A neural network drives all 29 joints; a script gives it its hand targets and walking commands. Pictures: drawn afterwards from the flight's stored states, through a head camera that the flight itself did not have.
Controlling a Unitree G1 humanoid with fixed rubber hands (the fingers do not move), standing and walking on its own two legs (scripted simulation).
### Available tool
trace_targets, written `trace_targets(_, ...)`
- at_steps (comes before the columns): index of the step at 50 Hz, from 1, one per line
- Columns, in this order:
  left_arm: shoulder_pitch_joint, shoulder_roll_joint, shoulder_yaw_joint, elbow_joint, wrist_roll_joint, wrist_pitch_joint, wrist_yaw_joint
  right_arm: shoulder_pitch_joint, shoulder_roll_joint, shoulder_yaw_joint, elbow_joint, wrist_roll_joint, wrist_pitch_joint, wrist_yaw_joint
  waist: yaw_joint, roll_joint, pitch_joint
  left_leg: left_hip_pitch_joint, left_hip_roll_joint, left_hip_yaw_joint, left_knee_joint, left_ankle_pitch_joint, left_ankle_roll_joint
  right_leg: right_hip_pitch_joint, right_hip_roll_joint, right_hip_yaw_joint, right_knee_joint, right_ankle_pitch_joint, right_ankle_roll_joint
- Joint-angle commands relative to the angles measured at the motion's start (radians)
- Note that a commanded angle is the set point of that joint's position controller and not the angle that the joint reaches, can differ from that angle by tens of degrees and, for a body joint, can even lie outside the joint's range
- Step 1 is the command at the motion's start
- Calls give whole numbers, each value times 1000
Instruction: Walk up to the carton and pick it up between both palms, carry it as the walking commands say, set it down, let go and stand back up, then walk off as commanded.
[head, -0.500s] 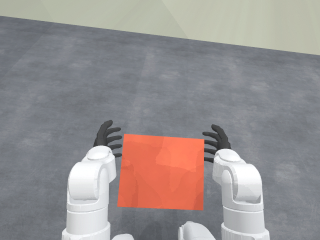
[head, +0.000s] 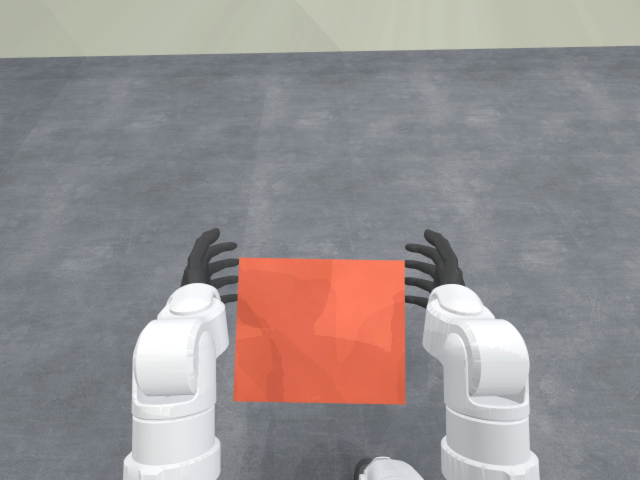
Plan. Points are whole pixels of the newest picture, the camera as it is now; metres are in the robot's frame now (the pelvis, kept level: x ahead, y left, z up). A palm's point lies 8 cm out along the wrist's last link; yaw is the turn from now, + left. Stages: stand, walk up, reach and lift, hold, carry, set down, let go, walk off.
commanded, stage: carry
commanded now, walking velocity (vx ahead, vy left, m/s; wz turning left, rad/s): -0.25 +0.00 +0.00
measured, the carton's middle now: (320, 320) +0.31 -0.01 -0.02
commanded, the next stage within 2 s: none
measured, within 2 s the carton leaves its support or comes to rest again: neither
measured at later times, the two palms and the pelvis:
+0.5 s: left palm out of the picture +0.04 +0.15 +0.10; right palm out of the picture +0.04 -0.12 +0.09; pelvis -0.25 +0.01 -0.01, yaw -1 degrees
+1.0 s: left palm out of the picture -0.23 +0.20 +0.08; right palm out of the picture -0.20 -0.06 +0.09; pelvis -0.49 +0.04 +0.00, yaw +2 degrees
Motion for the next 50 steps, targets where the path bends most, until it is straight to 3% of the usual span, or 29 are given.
trace_targets(1,-223,-966,-482,-71,-309,-4,-209,-321,1019,574,-61,361,-22,260,82,-243,-440,27,-33,33,-225,-10,28,414,-244,232,-133,424,-102)
trace_targets(3,-252,-979,-508,-72,-326,-3,-211,-305,1028,549,-29,348,-24,267,69,-195,-455,200,3,45,-477,140,46,317,-211,196,-131,280,-35)
trace_targets(4,-266,-986,-520,-68,-331,-2,-212,-307,1034,534,-9,341,-25,271,72,-113,-433,298,76,-23,-538,193,56,205,-158,154,-103,146,13)
trace_targets(5,-293,-1003,-548,-78,-344,0,-220,-310,1030,513,0,325,-38,276,62,113,-383,305,259,-221,-537,272,123,40,-63,41,-10,-44,80)
trace_targets(6,-385,-1012,-581,-125,-366,-5,-227,-320,1040,498,-7,320,-50,281,40,289,-315,199,425,-357,-578,412,228,-77,24,-77,254,-366,101)
trace_targets(7,-441,-1039,-594,-159,-386,-10,-232,-334,1058,489,-33,319,-54,284,37,233,-277,129,451,-366,-578,486,285,-106,39,-2,520,-486,88)
trace_targets(8,-472,-1073,-613,-174,-406,-16,-236,-356,1069,483,-64,319,-61,289,48,143,-270,87,380,-269,-549,454,259,-92,29,50,652,-430,77)
trace_targets(9,-484,-1100,-631,-170,-425,-15,-237,-351,1063,468,-69,308,-65,290,50,135,-272,96,319,-181,-523,443,219,-125,39,65,723,-373,67)
trace_targets(11,-468,-1104,-651,-178,-446,-15,-233,-324,1029,443,-89,292,-76,285,54,181,-326,208,263,-110,-441,671,182,-172,66,71,770,-343,64)
trace_targets(14,-402,-1082,-649,-149,-437,-10,-222,-292,992,435,-89,282,-81,277,55,183,-385,302,247,-134,-422,702,157,-112,86,24,594,-385,79)
trace_targets(20,-307,-1034,-605,-62,-395,14,-211,-235,976,444,-44,268,-67,265,37,242,-409,323,302,-264,-498,695,175,50,102,-32,209,-413,67)
trace_targets(23,-276,-1042,-568,-24,-375,15,-219,-264,988,478,-55,283,-62,263,54,202,-424,243,272,-218,-466,641,118,238,93,-50,-125,-218,49)
trace_targets(24,-278,-1042,-554,-14,-370,15,-223,-275,994,490,-54,288,-60,262,54,157,-406,133,240,-193,-460,541,78,336,33,27,-204,-164,33)
trace_targets(25,-284,-1027,-539,-7,-364,13,-231,-280,1004,498,-50,290,-60,259,54,-8,-385,-12,170,-112,-366,352,38,424,-102,188,-256,-143,12)
trace_targets(26,-269,-1030,-517,6,-344,-3,-229,-349,996,540,-126,312,-58,267,69,-314,-325,-161,57,37,-164,58,-26,313,-342,379,-238,98,-124)
trace_targets(27,-324,-1057,-539,-72,-365,-9,-235,-386,1031,547,-134,323,-63,272,64,-213,-256,-191,39,-9,141,-27,-23,245,-378,333,-206,391,-177)
trace_targets(28,-329,-1064,-520,-105,-358,-14,-236,-419,1067,575,-140,352,-64,277,64,-115,-247,-190,25,-70,296,4,-14,215,-328,248,-174,400,-166)
trace_targets(29,-327,-1055,-513,-124,-345,-18,-237,-439,1076,597,-156,365,-65,279,61,-75,-259,-184,29,-86,372,70,-9,212,-261,150,-152,328,-134)
trace_targets(32,-323,-1016,-473,-160,-328,-35,-228,-443,1079,634,-171,405,-61,279,65,-121,-324,-234,29,-45,393,103,-22,356,-189,76,-52,449,-123)
trace_targets(37,-221,-954,-464,-124,-307,-20,-212,-352,1027,613,-130,380,-40,256,75,-194,-397,-161,-2,20,104,-31,-18,458,-230,200,-58,588,-148)
trace_targets(39,-213,-947,-475,-109,-308,-11,-211,-311,1018,592,-92,362,-31,254,74,-216,-419,-79,-21,30,-17,-36,-5,444,-239,218,-80,593,-134)
trace_targets(42,-230,-964,-501,-103,-322,-6,-215,-290,1017,560,-55,344,-28,259,80,-238,-448,35,-36,40,-230,-8,25,425,-248,239,-119,482,-102)
trace_targets(44,-259,-978,-527,-103,-338,-5,-216,-278,1028,535,-25,333,-31,265,67,-189,-459,217,8,53,-486,149,45,310,-209,194,-117,303,-33)
trace_targets(45,-271,-986,-539,-97,-343,-3,-216,-283,1033,520,-6,328,-32,269,73,-104,-430,310,83,-17,-542,197,55,193,-152,148,-88,150,14)
trace_targets(46,-289,-1001,-562,-101,-353,-1,-223,-286,1028,502,4,312,-43,274,64,120,-377,312,270,-212,-547,285,125,29,-60,38,3,-52,80)
trace_targets(47,-384,-1008,-594,-146,-374,-5,-230,-303,1041,491,-3,311,-55,281,41,289,-305,203,432,-343,-580,454,232,-78,20,-72,279,-378,101)
trace_targets(48,-438,-1035,-605,-180,-390,-10,-234,-321,1058,484,-32,313,-60,285,39,222,-269,123,452,-340,-575,514,287,-95,35,5,547,-486,91)
trace_targets(49,-464,-1070,-622,-190,-408,-15,-237,-340,1066,478,-61,313,-65,290,48,136,-261,77,381,-248,-553,460,259,-87,28,57,682,-430,81)
trace_targets(50,-472,-1095,-638,-182,-426,-14,-238,-336,1059,462,-63,303,-69,292,49,136,-263,89,321,-165,-530,452,218,-128,40,74,753,-374,70)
